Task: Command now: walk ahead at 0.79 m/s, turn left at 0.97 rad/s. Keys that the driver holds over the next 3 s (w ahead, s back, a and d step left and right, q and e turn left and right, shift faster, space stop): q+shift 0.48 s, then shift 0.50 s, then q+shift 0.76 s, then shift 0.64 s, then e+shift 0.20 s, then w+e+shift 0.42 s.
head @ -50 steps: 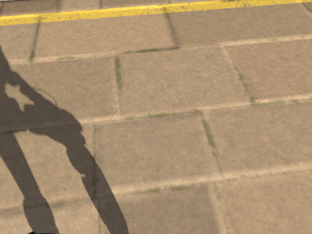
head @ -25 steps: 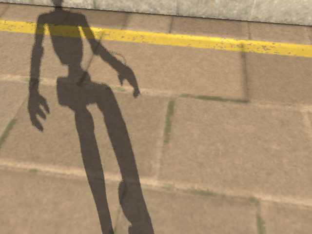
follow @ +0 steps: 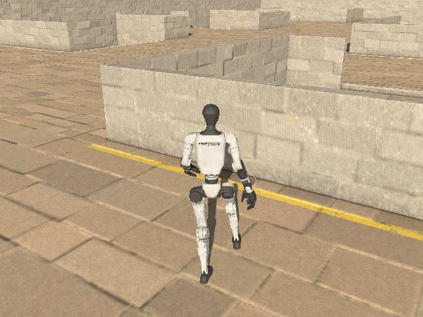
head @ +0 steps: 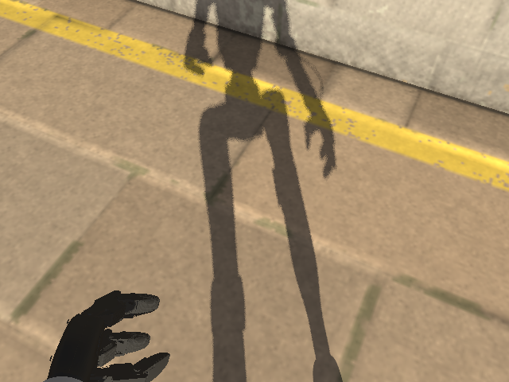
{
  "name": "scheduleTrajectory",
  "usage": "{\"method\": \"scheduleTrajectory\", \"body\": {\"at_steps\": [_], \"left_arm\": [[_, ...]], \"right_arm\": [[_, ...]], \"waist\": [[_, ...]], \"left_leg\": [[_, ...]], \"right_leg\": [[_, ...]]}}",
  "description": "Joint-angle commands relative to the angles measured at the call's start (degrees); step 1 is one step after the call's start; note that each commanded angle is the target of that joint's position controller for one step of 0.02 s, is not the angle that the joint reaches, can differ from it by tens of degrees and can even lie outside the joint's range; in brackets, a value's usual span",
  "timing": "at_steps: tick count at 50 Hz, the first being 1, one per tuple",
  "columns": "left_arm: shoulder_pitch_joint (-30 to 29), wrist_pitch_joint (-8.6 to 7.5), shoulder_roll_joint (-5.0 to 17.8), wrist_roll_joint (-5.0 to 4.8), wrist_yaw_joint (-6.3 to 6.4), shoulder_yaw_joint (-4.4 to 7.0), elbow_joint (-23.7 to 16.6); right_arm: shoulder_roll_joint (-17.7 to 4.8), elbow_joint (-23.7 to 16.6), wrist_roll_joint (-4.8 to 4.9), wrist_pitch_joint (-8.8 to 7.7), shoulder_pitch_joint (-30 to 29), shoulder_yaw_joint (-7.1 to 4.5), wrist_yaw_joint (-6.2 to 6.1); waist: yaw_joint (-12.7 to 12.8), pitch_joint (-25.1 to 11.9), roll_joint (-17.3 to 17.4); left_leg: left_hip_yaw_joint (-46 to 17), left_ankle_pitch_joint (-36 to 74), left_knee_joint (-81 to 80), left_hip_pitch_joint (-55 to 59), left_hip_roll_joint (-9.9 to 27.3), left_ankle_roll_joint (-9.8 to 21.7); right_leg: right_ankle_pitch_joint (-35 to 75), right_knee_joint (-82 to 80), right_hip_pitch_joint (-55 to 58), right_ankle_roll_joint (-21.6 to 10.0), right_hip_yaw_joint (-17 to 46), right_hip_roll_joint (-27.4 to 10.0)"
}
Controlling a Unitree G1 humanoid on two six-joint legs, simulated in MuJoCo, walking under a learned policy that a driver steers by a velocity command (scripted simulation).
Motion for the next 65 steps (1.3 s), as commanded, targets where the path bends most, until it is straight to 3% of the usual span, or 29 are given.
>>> {"method": "scheduleTrajectory", "body": {"at_steps": [1, 3, 4, 5, 6, 7, 8, 9, 11, 18, 24, 25, 26, 27, 28, 31, 33, 36, 42, 45, 46, 47, 48, 49, 52, 55, 63, 64, 65], "left_arm": [[-1.93, -1.35, 5.04, -0.11, 0.8, 1.37, -4.17], [10.54, -2.34, 9.95, -0.56, 2.24, 3.36, -1.25], [22.06, -3.05, 13.23, -0.02, 2.83, 4.6, 1.67], [29.7, -3.28, 15.89, 1.43, 3.1, 5.17, 3.38], [28.17, -2.44, 17.67, 1.41, 1.99, 6.25, 2.55], [21.9, -1.49, 12.47, 0.27, 2.26, 6.07, 0.08], [18.73, -1.22, 6.77, 0.12, 2.42, 4.24, 0.39], [17.8, -0.79, 4.8, 0.4, 2.38, 3.59, 1.55], [19.06, -0.61, 6.0, -0.83, 2.62, 3.91, 3.71], [11.78, -0.79, 9.08, -1.27, 1.97, 5.55, 4.4], [17.46, 2.23, 12.77, -2.47, 1.11, 7.79, 4.64], [19.07, 3.05, 12.62, -2.86, 1.04, 7.86, 4.9], [22.92, 3.68, 12.92, -2.5, 0.81, 8.04, 4.5], [26.55, 4.76, 7.12, -1.55, 0.65, 6.41, 0.84], [22.38, 5.93, 9.61, 0.02, 1.44, 6.58, 0.87], [16.92, 6.15, 8.53, -1.28, 2.87, 6.22, 1.34], [20.33, 7.02, 9.03, -0.61, 2.74, 6.49, 3.67], [19.76, 7.27, 6.2, -1.51, 2.09, 5.67, 4.33], [17.09, 7.19, 4.8, -1.96, 1.82, 5.01, 4.26], [20.87, 6.22, 3.26, -1.71, 2.07, 4.61, 5.65], [20.67, 5.48, 4.25, -0.91, 2.29, 4.52, 5.41], [19.11, 4.68, 7.99, 0.17, 2.5, 4.82, 4.16], [15.64, 4.53, 9.28, -0.35, 2.22, 5.29, 4.31], [12.46, 4.14, 6.66, -0.77, 2.1, 4.52, 3.74], [13.55, 4.07, 10.35, -1.49, 3.05, 6.01, 4.13], [17.17, 4.61, 9.51, -1.53, 3.07, 6.35, 4.76], [13.55, 5.66, 11.55, -1.62, 2.18, 7.7, 4.51], [14.01, 5.57, 11.57, -1.7, 2.06, 7.86, 4.87], [15.05, 5.77, 9.82, -1.4, 1.8, 7.55, 3.93]], "right_arm": [[-10.29, -2.84, 0.05, -0.15, -0.24, -2.87, -0.72], [-12.79, -3.96, 0.05, -0.38, -4.18, -3.5, -0.97], [-10.76, -5.56, 0.72, -0.83, -7.93, -3.07, -0.83], [-1.66, -7.44, 1.04, -0.65, -6.02, -0.98, -1.43], [-4.22, -10.2, 3.67, 0.4, 3.12, -0.65, -2.69], [-8.51, -7.97, 0.59, 1.45, -0.15, -1.35, -2.91], [-9.06, -8.68, -0.39, 2.18, -6.28, -1.79, -2.11], [-8.09, -9.13, -1.12, 2.9, -8.2, -1.78, -1.23], [-5.38, -10.43, -2.16, 5.23, -9.57, -1.28, 0.68], [-2.7, -16.06, -1.84, 7.31, -15.4, 0.27, 2.48], [-4.89, -18.07, -1.48, 7.07, -20.41, -0.75, 2.29], [-5.12, -16.52, -2.39, 6.21, -15.94, -1.18, 1.61], [-9.2, -15.04, -3.13, 5.13, -9.82, -2.42, 0.33], [-17.59, -17.04, -2.18, 5.39, -11.55, -4.02, -0.34], [-16.33, -17.83, 0.2, 5.33, -7.52, -4.41, -0.26], [-8.28, -16.5, -0.93, 5.72, -16.77, -1.64, -1.52], [-5.25, -16.23, -1.22, 5.31, -18.88, -0.42, -1.48], [-5.56, -14.23, -1.82, 4.42, -16.74, -0.36, -0.8], [-4.84, -11.99, -2.31, 5.06, -15.53, -0.03, 0.06], [-4.29, -11.03, -1.29, 5.52, -16.18, 0.35, -0.33], [-2.43, -10.73, -1.1, 5.35, -15.12, 0.91, -0.69], [1.02, -11.08, -0.68, 5.1, -13.81, 1.86, -0.87], [-0.88, -11.16, -1.0, 5.16, -16.01, 1.28, -0.7], [-1.86, -10.25, -1.84, 5.23, -15.58, 0.92, -0.25], [-4.15, -9.56, -1.53, 5.24, -14.99, -0.53, 0.68], [-2.09, -10.1, -0.96, 5.62, -15.38, -0.34, 0.64], [-2.05, -12.71, -0.29, 6.37, -15.21, -0.48, 1.37], [-2.99, -12.42, -0.89, 5.91, -13.58, -0.8, 0.88], [-8.95, -12.48, -1.88, 5.13, -11.36, -2.25, 0.23]], "waist": [[2.16, -1.1, 2.46], [9.19, -8.01, 4.24], [14.96, -13.31, 3.56], [14.37, -20.02, -8.29], [9.68, -34.96, -18.44], [10.37, -32.82, -8.23], [10.72, -22.98, -6.07], [9.63, -16.63, -4.33], [8.32, -9.22, -7.77], [3.13, -5.38, -8.38], [6.36, -3.77, -7.41], [4.85, -5.87, -4.23], [2.5, -8.74, 6.41], [7.62, -11.19, 18.29], [1.64, -18.08, 10.71], [6.96, -6.6, 7.26], [8.76, -7.83, 6.7], [8.48, -9.09, 3.52], [6.32, -6.99, 7.1], [8.77, -5.57, 5.05], [8.39, -4.92, 1.8], [6.99, -5.13, -7.05], [6.5, -0.55, -12.57], [5.3, 0.73, -10.02], [6.56, -0.1, -10.8], [8.59, -3.02, -6.66], [8.06, -5.61, -8.83], [6.64, -5.95, -5.75], [6.07, -5.35, 6.98]], "left_leg": [[-8.77, 51.1, 5.0, -9.07, 8.46, -0.51], [-10.49, 54.36, 21.52, -10.21, 6.98, -4.68], [-8.67, 44.69, 34.69, -16.23, 4.83, -6.33], [-0.11, -12.64, 53.1, -28.66, 0.12, -6.85], [3.97, -19.84, 68.85, -39.0, 0.22, -8.35], [5.47, -9.64, 66.84, -38.75, 6.16, -8.05], [7.25, -4.84, 63.2, -40.25, 7.19, -9.04], [8.09, -3.53, 61.14, -41.61, 8.94, -9.96], [8.96, -3.59, 57.91, -39.52, 11.19, -11.08], [13.37, 14.17, 35.41, -28.1, 14.44, -8.97], [19.69, 6.34, 20.32, -21.38, 10.49, -5.84], [18.99, 6.81, 15.79, -15.57, 8.53, -4.6], [7.59, 23.19, 9.03, -5.59, 13.67, -2.04], [-16.4, 47.11, 8.87, 1.64, 30.52, 6.71], [-21.62, 43.75, 3.96, 0.56, 32.85, 11.53], [-6.28, 27.16, 1.06, -13.12, 23.56, 4.9], [-2.23, 31.29, 1.12, -17.28, 21.0, 3.71], [-2.08, 30.97, 0.72, -16.54, 20.92, 3.86], [-4.75, 12.47, -0.79, -18.94, 20.06, 2.79], [-5.72, 8.88, 1.55, -22.97, 18.68, -0.4], [-5.08, 5.71, 3.34, -25.61, 16.62, -3.45], [0.36, 0.65, 9.52, -28.21, 11.37, -6.61], [7.64, -2.2, 12.71, -23.82, 5.25, -7.85], [7.85, -0.96, 16.11, -18.5, 6.97, -8.17], [10.55, -2.35, 24.82, -24.26, 5.26, -8.09], [12.13, -8.76, 31.39, -30.11, 7.27, -9.85], [17.81, -0.38, 14.16, -17.91, 8.04, -8.54], [14.6, 6.5, 7.5, -12.61, 8.21, -7.19], [-2.24, 16.35, -0.26, -6.06, 17.5, -4.14]], "right_leg": [[2.83, -9.51, 19.17, -1.48, -5.28, 8.32], [5.21, -13.49, 35.19, -2.47, -2.42, 8.66], [9.24, -12.98, 48.15, -3.66, 0.78, 2.99], [34.74, -5.4, 63.29, -5.28, 11.8, -15.1], [40.23, -3.95, 74.41, -14.7, 32.26, -29.53], [28.39, -7.85, 65.49, -14.19, 26.91, -23.1], [25.07, -9.92, 56.85, -12.4, 17.13, -17.93], [22.78, -11.72, 50.87, -11.11, 11.73, -15.06], [23.63, -15.58, 39.8, -10.86, 4.68, -13.17], [14.07, -19.89, 24.85, -8.54, -13.32, -12.07], [10.28, -7.18, 31.37, -4.49, -18.86, -14.11], [10.48, 2.3, 30.38, -3.48, -20.02, -12.6], [-2.74, 18.11, 21.97, -0.38, -21.29, -8.74], [-44.27, 34.28, 5.08, 3.11, -18.39, 0.8], [-43.67, 38.77, 4.29, 3.2, -7.53, 2.06], [-28.48, 29.83, 7.87, 0.94, -4.42, -0.51], [-26.08, 28.02, 14.32, 0.04, -5.36, 1.36], [-26.25, 20.92, 16.32, -1.05, -4.95, 2.77], [-25.22, 5.1, 23.35, -3.09, -5.99, 5.85], [-18.13, -11.09, 32.77, -5.04, -7.28, 6.96], [-17.29, -17.11, 35.53, -6.12, -2.5, 3.19], [-21.57, -23.74, 35.33, -8.54, 9.91, -7.64], [-19.43, -26.51, 23.73, -11.96, 15.23, -12.39], [-17.99, -26.41, 20.13, -12.2, 12.21, -10.95], [-0.81, -20.52, 29.11, -12.14, 4.92, -8.46], [17.36, -16.03, 38.98, -14.8, 2.02, -11.13], [10.06, -8.83, 36.03, -9.43, -7.98, -11.61], [2.75, -3.74, 31.53, -6.15, -10.5, -10.42], [-13.95, 9.92, 20.41, -1.96, -14.93, -5.06]]}}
